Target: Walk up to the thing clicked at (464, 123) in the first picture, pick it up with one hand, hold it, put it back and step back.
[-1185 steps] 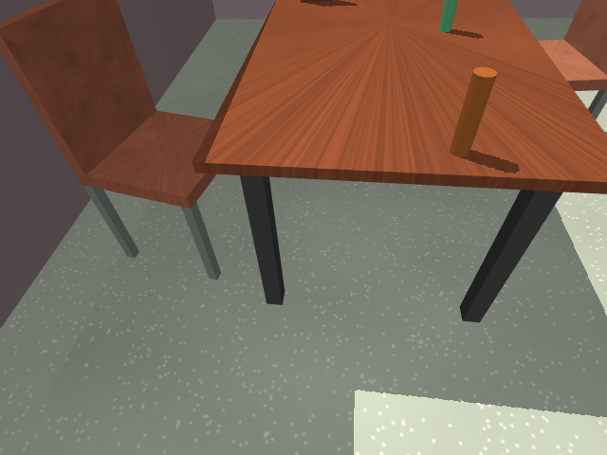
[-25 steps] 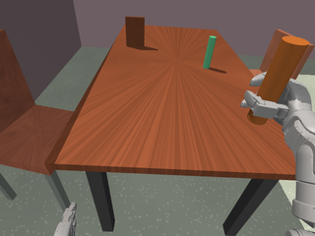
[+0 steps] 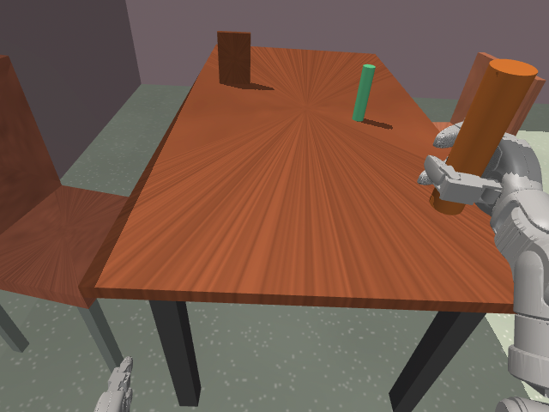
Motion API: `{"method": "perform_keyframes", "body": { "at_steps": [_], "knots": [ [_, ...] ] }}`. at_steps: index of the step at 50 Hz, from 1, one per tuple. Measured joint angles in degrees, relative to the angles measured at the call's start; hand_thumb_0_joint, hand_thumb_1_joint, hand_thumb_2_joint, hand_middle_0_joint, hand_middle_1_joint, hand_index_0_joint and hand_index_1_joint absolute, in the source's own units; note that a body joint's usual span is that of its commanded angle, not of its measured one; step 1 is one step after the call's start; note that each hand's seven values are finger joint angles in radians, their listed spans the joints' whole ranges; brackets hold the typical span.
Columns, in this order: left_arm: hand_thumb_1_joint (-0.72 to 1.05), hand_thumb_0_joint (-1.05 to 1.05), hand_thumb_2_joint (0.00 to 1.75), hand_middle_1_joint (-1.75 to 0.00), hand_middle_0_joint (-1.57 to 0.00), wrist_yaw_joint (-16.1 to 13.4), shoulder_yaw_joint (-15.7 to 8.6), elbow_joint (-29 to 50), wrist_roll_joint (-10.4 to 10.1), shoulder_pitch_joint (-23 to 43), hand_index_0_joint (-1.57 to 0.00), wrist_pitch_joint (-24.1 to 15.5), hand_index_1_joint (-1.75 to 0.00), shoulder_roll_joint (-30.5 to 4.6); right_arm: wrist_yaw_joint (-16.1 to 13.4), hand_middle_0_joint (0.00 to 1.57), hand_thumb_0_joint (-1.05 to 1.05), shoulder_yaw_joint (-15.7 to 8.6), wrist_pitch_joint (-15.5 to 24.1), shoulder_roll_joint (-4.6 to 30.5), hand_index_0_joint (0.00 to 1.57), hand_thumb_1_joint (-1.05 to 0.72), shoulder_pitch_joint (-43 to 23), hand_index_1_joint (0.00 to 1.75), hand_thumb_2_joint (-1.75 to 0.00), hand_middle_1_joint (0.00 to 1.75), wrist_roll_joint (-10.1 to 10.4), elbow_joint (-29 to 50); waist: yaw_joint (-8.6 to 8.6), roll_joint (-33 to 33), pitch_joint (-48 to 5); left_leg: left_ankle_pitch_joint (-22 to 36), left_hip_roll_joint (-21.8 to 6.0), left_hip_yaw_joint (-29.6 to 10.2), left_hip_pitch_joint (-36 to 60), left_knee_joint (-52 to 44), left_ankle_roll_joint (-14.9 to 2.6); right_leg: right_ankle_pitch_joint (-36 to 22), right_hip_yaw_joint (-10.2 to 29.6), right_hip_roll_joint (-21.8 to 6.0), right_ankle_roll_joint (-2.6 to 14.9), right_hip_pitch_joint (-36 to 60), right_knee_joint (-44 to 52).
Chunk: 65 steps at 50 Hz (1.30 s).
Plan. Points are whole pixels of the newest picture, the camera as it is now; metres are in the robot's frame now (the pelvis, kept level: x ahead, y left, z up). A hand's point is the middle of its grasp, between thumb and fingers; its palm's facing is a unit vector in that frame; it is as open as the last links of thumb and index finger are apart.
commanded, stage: hold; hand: right
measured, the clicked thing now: (474, 146) +0.34 -0.18 +0.30
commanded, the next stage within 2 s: crouch in 0.32 s
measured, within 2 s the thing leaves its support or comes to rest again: neither
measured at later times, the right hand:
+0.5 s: hand (452, 176) +0.33 -0.17 +0.26, palm faces +0.09 +1.00 -0.02, open 5.4 cm
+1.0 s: hand (423, 202) +0.39 -0.19 +0.18, palm faces +0.15 +0.99 +0.00, open 5.4 cm
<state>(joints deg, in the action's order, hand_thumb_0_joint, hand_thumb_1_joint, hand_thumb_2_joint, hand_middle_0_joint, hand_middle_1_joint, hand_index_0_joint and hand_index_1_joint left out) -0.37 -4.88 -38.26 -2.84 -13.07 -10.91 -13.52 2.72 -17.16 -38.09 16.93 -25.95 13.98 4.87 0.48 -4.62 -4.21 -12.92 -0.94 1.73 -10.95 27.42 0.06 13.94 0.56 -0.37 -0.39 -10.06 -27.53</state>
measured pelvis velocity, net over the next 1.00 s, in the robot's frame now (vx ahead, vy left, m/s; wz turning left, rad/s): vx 0.00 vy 0.00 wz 0.02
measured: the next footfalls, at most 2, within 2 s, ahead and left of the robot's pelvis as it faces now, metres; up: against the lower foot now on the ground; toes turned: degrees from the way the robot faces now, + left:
none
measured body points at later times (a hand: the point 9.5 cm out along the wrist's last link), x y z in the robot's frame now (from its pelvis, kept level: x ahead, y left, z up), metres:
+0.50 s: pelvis +0.00 +0.00 +0.00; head -0.06 +0.04 +0.45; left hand +0.17 +0.25 -0.08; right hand +0.32 -0.23 +0.27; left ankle +0.02 +0.12 -0.74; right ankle +0.01 -0.12 -0.74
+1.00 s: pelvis +0.00 +0.00 +0.00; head -0.01 +0.02 +0.45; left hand +0.15 +0.26 -0.09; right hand +0.38 -0.24 +0.18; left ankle +0.02 +0.12 -0.74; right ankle +0.01 -0.12 -0.74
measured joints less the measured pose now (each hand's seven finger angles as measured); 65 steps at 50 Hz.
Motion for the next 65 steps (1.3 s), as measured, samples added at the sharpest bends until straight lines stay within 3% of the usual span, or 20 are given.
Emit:
{"method": "perform_keyframes", "body": {
  "at_steps": [27,32,41,49,57,65],
  "knots": [
    [-0.53,-0.01,0.06,-0.05,-0.05,0.11,0.00,0.61,-0.10,-0.01,-0.05,-0.10,-0.06,-0.06,0.71,1.02,-0.01,-0.41,-1.89,0.55,1.00,-0.14,1.11,1.18,-1.17,1.14,0.80,-0.07,-0.27,-0.42,0.20,0.39,-0.09,0.05,0.02,-0.27,0.08,-0.37,0.05,0.10,0.09,-0.04,0.19],
    [-0.53,-0.01,0.06,-0.05,-0.05,-0.46,0.04,0.03,-0.06,0.20,-0.04,-0.92,-0.05,-0.14,0.15,1.02,-0.01,-0.57,-0.63,0.22,1.00,-0.14,0.85,1.19,-1.17,1.14,0.55,-2.29,-0.40,-0.04,0.71,0.30,-0.08,-0.01,-0.17,-0.05,0.12,-0.29,-0.01,0.09,0.14,-0.19,0.03],
    [-0.53,-0.01,0.07,-0.05,-0.05,-0.92,0.57,-0.28,0.71,0.17,-0.04,-2.34,-0.05,0.74,-0.33,1.02,-0.01,-0.02,6.11,-0.07,1.00,-0.14,0.02,1.18,-1.16,1.14,-1.45,-12.12,-1.20,1.24,1.76,0.18,0.04,-0.17,-2.12,0.75,0.02,-0.14,-0.16,-0.05,0.01,-2.00,-0.66],
    [-0.53,-0.01,0.07,-0.05,-0.05,-1.99,0.75,-1.03,1.53,-0.23,-0.05,-3.79,-0.05,0.99,-0.42,1.02,-0.01,0.00,16.63,-0.03,1.00,-0.14,-1.64,1.18,-1.17,1.13,-3.18,-21.22,-1.80,2.02,2.68,-0.08,0.33,-0.77,-4.40,1.78,0.04,0.50,-0.75,-0.34,-0.03,-4.13,-1.94],
    [-0.53,-0.01,0.07,-0.05,-0.06,-2.99,0.90,-1.69,2.02,0.04,-0.05,-3.65,-0.06,0.93,0.61,1.03,-0.02,-0.41,25.78,0.99,1.01,-0.14,-3.78,1.17,-1.18,1.13,-3.98,-30.44,-2.19,2.30,2.06,-0.36,0.50,-1.23,-5.90,2.18,0.13,1.03,-1.21,-0.50,0.04,-5.49,-2.46],
    [-0.53,-0.01,0.06,-0.05,-0.06,-3.30,1.10,-0.41,1.96,0.36,-0.05,-2.78,-0.05,1.03,2.75,1.03,-0.02,-0.87,31.71,1.72,1.01,-0.13,-4.17,1.17,-1.18,1.13,-3.81,-36.74,-2.42,2.88,1.43,-0.47,0.52,-1.43,-6.82,2.07,0.19,1.18,-1.41,-0.51,0.11,-6.31,-2.29]
  ]
}}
